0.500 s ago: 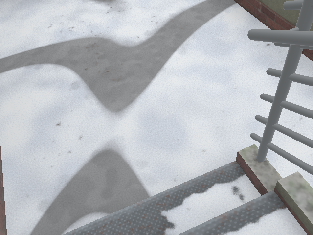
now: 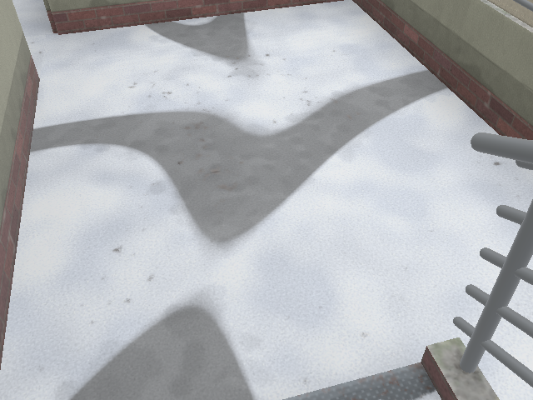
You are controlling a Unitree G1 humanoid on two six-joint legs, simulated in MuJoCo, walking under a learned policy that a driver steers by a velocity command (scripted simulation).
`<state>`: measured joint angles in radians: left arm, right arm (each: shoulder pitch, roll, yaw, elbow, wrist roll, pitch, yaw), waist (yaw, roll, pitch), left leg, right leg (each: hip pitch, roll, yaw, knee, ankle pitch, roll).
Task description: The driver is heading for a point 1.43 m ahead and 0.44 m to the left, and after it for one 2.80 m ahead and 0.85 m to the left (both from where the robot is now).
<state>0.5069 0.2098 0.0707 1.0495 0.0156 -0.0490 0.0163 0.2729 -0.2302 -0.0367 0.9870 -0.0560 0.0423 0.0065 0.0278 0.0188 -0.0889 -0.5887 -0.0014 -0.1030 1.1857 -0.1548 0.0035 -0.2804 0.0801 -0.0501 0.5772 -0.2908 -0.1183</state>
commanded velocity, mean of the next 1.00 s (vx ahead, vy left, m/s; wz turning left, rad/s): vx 0.25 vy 0.00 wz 0.00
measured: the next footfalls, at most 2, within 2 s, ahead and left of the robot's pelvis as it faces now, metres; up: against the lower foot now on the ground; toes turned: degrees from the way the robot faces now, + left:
left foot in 0.28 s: +0.06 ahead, +0.18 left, +0.00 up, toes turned +4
right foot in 0.60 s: +0.33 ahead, +0.09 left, -0.16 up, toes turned -2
